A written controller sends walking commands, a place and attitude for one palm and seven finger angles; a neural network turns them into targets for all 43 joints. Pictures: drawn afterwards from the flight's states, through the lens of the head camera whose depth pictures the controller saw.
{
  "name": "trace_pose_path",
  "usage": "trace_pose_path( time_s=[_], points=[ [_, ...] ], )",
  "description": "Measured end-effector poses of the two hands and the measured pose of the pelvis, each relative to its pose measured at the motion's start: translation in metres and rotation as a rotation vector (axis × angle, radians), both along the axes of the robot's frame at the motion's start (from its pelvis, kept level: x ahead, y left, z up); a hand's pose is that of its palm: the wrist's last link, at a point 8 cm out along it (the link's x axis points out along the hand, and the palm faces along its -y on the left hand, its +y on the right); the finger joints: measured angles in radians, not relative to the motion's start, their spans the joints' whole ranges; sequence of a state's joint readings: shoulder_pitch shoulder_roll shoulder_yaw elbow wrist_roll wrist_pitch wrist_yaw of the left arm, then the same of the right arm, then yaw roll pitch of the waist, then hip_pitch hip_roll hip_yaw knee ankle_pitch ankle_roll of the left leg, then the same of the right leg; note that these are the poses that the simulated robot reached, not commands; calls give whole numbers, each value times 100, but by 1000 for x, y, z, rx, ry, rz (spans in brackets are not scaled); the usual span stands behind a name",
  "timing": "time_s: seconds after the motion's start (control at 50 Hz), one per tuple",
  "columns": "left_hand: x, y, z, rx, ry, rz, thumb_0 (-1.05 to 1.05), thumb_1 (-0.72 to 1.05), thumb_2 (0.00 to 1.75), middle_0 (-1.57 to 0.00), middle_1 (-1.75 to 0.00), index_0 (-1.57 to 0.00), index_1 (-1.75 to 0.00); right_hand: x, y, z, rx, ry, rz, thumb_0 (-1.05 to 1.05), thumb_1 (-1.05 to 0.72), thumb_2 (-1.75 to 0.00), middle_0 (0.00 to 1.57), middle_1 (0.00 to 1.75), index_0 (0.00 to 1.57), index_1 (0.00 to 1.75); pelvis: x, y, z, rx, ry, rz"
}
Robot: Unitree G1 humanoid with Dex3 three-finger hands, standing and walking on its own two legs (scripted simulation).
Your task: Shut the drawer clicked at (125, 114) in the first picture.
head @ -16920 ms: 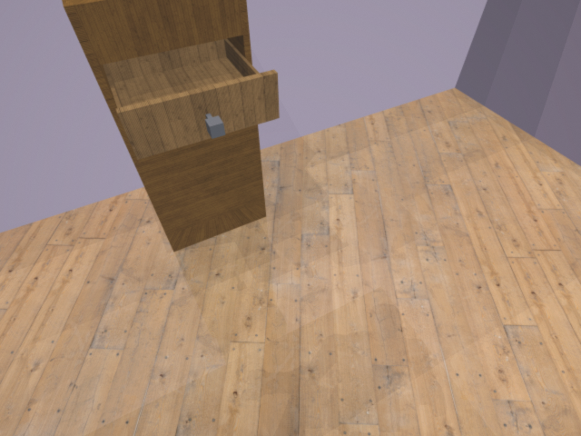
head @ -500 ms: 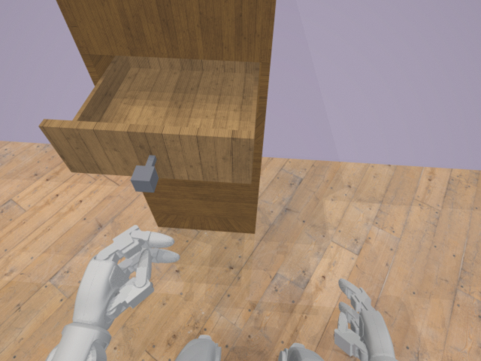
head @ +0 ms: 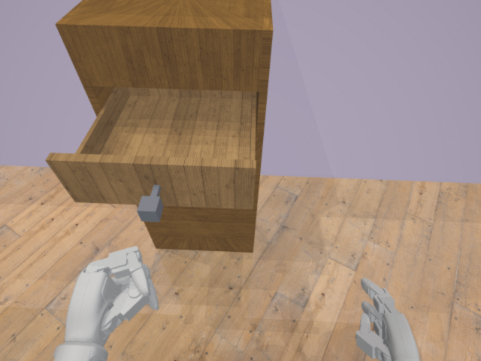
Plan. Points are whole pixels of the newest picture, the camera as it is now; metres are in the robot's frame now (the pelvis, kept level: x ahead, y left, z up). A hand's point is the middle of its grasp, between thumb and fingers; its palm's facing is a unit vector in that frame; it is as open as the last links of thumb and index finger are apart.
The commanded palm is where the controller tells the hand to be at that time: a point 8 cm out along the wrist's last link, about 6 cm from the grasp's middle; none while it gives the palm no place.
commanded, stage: raise the hand and make a fist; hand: left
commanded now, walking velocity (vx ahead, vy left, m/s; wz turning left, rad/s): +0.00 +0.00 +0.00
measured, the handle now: (153, 201) +0.39 +0.20 +0.02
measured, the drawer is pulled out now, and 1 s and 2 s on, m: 0.24 0.24 0.24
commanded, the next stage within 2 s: bring the fist close to the handle in 0.72 s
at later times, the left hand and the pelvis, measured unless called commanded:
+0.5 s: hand (140, 280) +0.20 +0.14 +0.12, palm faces +0.02 -1.00 -0.05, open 3.3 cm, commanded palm +0.17 +0.20 +0.12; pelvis +0.01 -0.01 +0.02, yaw +0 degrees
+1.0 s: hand (143, 277) +0.21 +0.15 +0.10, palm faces +0.04 -1.00 -0.06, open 3.3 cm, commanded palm +0.19 +0.21 +0.10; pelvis +0.00 -0.02 +0.02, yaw +1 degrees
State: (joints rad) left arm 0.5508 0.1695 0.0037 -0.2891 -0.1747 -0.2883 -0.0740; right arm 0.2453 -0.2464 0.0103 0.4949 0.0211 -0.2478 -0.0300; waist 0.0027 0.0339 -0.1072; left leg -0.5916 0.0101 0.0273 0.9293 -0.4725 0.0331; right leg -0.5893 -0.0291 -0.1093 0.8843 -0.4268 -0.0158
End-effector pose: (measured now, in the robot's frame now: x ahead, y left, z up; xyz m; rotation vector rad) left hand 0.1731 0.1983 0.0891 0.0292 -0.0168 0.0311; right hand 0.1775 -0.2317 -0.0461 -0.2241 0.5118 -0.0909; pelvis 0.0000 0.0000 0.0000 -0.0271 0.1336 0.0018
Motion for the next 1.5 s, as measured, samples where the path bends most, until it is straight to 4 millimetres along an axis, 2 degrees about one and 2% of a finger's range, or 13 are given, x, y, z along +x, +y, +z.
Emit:
trace_pose_path(
  time_s=[0.1, 0.22, 0.38, 0.58, 0.86, 1.0, 1.24, 1.5],
  points=[
    [4, -2, 9, 6, 3, -4, 2, 90, 90, -131, -149, -131, -150, 19, 21, 6, 46, -26, 52, 1, -90, -90, 20, 30, 20, 30, 6, 0, 4, 0, -15, 3],
    [7, 4, 18, 20, 17, 11, 2, 90, 90, -137, -156, -137, -157, 23, 31, 5, 75, -6, 76, 1, -90, -90, 21, 30, 20, 30, 11, -2, 9, 0, -31, 6],
    [11, 4, 35, 27, -1, 2, 2, 90, 90, -140, -159, -140, -160, 11, 17, 2, 64, 32, 48, 1, -90, -90, 21, 30, 20, 30, 16, -5, 15, 3, -52, 7],
    [2, -2, 32, 26, 27, 7, 2, 90, 90, -140, -160, -140, -160, -2, -8, 5, 35, 33, 0, 1, -90, -90, 20, 30, 20, 30, 13, -11, 18, 11, -64, 3],
    [8, -1, 34, 37, 5, 12, 2, 90, 90, -140, -160, -140, -160, -5, -11, 4, 53, 16, 12, 1, -90, -90, 20, 30, 20, 30, 7, -20, 20, 15, -71, 5],
    [16, 2, 17, 25, 41, 12, 2, 90, 90, -140, -160, -140, -160, -7, -14, 1, 38, 34, 15, 1, -90, -90, 20, 30, 20, 30, 4, -22, 19, 16, -60, 8],
    [43, 6, -6, 11, 40, -15, 2, 90, 90, -140, -160, -140, -160, -18, -22, -11, 9, 102, -10, 1, -90, -90, 20, 30, 20, 30, 4, -18, 13, 17, -16, 0],
    [60, 5, -32, 3, 33, -24, 2, 90, 90, -140, -160, -140, -160, -26, -15, -29, 6, 167, -15, 1, -90, -90, 20, 30, 20, 30, 0, -11, 0, 14, 37, -3]
  ],
)
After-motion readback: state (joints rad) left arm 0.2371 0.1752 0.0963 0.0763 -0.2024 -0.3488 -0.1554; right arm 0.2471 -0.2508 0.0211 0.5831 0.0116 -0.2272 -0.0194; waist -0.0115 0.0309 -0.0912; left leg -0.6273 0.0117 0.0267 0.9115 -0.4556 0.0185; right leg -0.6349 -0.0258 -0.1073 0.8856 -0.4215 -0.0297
